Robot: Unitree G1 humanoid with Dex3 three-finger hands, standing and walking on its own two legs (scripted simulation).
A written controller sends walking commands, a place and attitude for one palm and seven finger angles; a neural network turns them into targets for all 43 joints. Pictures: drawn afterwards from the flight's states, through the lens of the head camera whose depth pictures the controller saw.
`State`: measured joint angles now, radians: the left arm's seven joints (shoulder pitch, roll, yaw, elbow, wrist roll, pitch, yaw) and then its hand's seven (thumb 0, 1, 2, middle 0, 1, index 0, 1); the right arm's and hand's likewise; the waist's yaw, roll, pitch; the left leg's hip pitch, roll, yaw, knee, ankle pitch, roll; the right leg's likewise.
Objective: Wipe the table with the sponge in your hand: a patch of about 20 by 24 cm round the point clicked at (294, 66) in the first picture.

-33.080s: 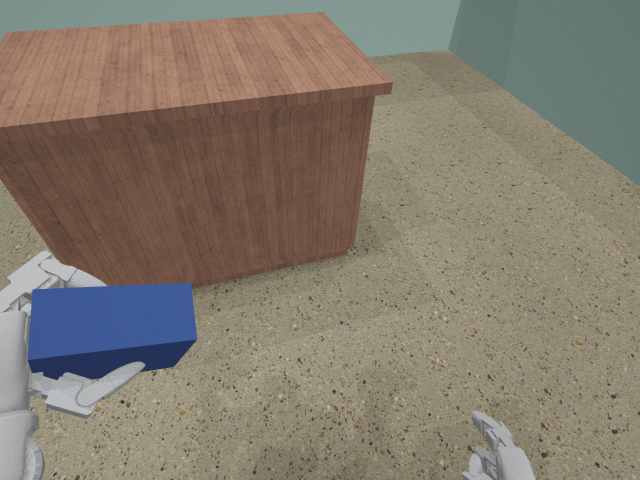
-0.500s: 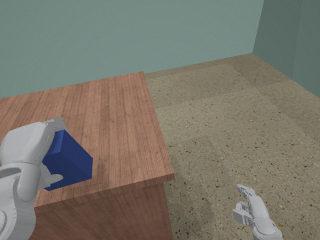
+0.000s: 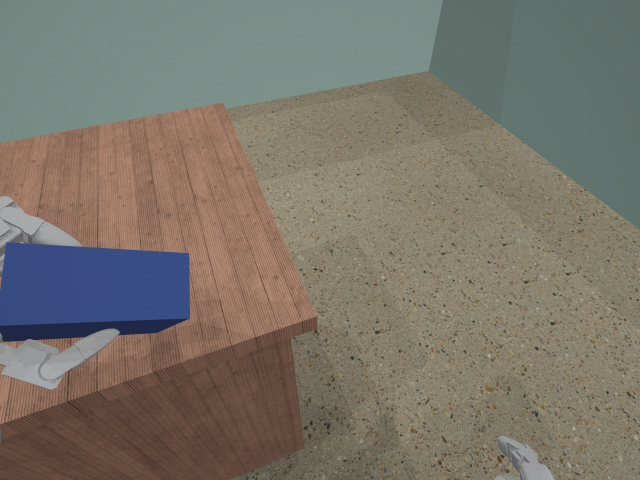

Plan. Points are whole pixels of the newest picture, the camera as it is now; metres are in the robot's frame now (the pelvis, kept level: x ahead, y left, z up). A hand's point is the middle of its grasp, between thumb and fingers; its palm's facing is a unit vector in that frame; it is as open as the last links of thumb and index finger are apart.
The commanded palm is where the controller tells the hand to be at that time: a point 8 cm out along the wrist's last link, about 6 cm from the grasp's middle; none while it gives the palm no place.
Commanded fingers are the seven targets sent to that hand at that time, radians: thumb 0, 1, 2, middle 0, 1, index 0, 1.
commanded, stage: step back with the hand held close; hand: left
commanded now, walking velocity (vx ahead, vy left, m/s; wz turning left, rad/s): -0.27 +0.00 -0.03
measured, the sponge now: (124, 296) +0.24 +0.19 +0.19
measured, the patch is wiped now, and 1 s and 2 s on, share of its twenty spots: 1.00 1.00 1.00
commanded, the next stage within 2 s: stop stepping back and stand still in 0.78 s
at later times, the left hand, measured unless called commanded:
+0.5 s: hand out of the picture +0.12 +0.24 +0.22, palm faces +0.40 -0.86 -0.33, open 10.0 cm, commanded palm +0.07 +0.30 +0.25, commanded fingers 0.00 0.10 1.30 -1.20 -1.60 -1.20 -1.60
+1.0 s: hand out of the picture -0.04 +0.24 +0.24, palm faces +0.36 -0.86 -0.36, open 10.0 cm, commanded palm -0.08 +0.30 +0.25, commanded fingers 0.00 0.10 1.30 -1.20 -1.60 -1.20 -1.60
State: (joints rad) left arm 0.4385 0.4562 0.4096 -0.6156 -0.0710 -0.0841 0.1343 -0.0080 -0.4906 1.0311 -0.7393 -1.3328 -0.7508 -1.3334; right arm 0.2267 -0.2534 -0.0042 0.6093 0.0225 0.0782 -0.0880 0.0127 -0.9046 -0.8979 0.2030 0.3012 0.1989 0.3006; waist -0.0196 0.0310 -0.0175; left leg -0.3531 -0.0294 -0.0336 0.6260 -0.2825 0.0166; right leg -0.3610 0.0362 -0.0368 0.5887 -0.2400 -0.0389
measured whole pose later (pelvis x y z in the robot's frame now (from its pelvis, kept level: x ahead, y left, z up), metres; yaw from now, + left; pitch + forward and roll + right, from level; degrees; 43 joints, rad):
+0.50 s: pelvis -0.09 +0.02 +0.00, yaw +1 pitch +1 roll -2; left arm 0.38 0.38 0.33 -0.61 -0.05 -0.14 0.12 -0.01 -0.49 1.03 -0.74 -1.33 -0.75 -1.34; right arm 0.15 -0.19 0.01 0.61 0.01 0.01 -0.08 0.01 -0.90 -0.90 0.21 0.30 0.20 0.30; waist 0.02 0.01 -0.06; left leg -0.44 -0.01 -0.05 0.70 -0.24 0.00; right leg -0.31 0.07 0.02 0.56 -0.27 -0.01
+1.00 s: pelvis -0.25 +0.03 +0.01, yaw -4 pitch +1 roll +0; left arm 0.40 0.44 0.36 -0.63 -0.06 -0.13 0.12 -0.01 -0.50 1.03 -0.74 -1.33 -0.75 -1.33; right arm 0.23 -0.18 0.02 0.65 0.01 0.01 -0.09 0.01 -0.90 -0.90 0.21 0.30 0.20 0.30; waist 0.02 -0.03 -0.10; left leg -0.43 -0.01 0.01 0.69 -0.23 -0.01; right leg -0.23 0.03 0.04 0.51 -0.30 -0.01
